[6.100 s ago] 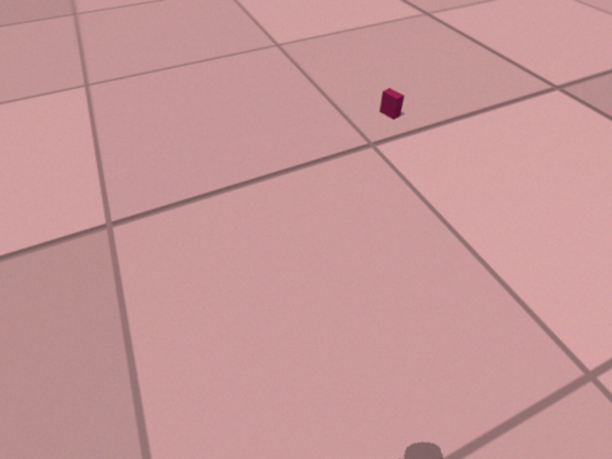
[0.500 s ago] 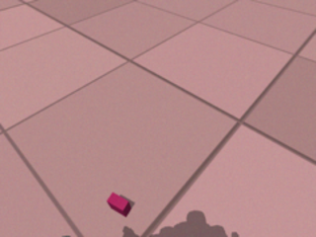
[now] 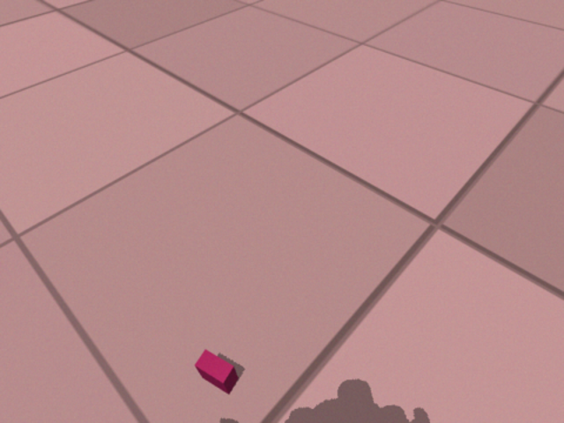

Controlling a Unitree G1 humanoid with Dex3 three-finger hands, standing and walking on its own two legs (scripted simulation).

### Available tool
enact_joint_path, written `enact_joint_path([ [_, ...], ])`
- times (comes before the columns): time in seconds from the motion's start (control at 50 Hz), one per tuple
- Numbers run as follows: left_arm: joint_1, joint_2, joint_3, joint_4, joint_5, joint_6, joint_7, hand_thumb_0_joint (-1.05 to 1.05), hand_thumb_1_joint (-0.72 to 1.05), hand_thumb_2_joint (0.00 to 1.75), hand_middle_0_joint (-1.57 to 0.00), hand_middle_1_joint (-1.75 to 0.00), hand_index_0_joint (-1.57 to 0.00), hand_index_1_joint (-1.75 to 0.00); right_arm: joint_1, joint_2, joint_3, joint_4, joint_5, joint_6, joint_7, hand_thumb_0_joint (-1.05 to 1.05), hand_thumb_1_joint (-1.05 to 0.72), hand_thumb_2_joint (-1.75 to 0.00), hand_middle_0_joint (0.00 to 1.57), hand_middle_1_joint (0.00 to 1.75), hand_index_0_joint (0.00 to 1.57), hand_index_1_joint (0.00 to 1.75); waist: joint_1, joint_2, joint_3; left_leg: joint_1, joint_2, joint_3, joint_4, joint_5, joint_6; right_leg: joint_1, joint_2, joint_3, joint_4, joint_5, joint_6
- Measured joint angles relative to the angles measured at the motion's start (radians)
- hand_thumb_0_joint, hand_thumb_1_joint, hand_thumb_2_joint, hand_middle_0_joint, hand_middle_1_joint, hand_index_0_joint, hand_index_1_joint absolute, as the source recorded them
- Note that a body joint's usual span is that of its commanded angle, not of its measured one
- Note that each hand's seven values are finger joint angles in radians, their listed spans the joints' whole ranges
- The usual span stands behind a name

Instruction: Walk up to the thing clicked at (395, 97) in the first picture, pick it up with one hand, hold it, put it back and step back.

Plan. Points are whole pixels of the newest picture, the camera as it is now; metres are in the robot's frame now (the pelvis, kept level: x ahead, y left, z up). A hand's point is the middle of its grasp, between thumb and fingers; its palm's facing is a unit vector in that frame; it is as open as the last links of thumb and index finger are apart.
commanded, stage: walk up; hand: left
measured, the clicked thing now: (217, 372) +0.41 +0.24 -0.72
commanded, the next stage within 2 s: stand in 0.60 s
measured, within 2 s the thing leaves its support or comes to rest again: neither
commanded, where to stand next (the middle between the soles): +0.07 +0.00 m, yaw +2 degrees
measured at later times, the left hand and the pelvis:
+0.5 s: hand out of the picture +0.09 +0.25 -0.16, palm faces -0.01 -0.95 -0.32, open 7.4 cm; pelvis +0.01 +0.00 +0.00, yaw +0 degrees
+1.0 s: hand out of the picture +0.09 +0.25 -0.16, palm faces -0.02 -0.94 -0.33, open 7.4 cm; pelvis +0.01 +0.00 +0.00, yaw +1 degrees
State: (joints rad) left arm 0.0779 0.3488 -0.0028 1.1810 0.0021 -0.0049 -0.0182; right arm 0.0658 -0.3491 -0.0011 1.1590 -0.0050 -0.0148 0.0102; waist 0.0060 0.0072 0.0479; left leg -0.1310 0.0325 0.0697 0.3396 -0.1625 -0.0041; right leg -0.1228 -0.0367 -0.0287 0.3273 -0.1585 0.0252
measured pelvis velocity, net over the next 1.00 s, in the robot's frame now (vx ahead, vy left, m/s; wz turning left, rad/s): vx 0.01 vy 0.00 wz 0.01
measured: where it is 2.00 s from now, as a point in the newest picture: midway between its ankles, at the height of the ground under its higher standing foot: outside the picture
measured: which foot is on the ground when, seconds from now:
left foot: down 0.00-1.00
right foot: down 0.00-1.00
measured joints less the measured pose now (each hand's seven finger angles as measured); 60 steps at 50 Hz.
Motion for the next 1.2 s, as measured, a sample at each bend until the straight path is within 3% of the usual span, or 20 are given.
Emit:
enact_joint_path([
  [0.6, -0.006, -0.009, 0.01, -0.018, 0.006, 0.001, 0.006, 0.01, 0.91, 0.9, -0.2, -0.3, -0.21, -0.29, 0.016, 0.002, -0.007, 0.004, -0.002, 0.008, -0.005, 0.0, -0.9, -0.9, 0.21, 0.3, 0.2, 0.3, -0.011, -0.008, -0.004, 0.022, 0.001, -0.004, -0.017, -0.01, -0.004, 0.025, 0.002, -0.005, -0.02, -0.011, -0.001],
  [1.2, 0.024, 0.0, -0.006, -0.035, 0.003, 0.0, 0.008, 0.01, 0.91, 0.9, -0.2, -0.3, -0.21, -0.29, 0.023, 0.005, 0.002, -0.005, -0.005, 0.011, -0.003, 0.0, -0.9, -0.9, 0.21, 0.3, 0.2, 0.3, -0.008, -0.008, -0.001, 0.026, 0.001, -0.013, -0.037, 0.001, -0.011, 0.026, 0.002, -0.014, -0.026, -0.011, -0.006],
])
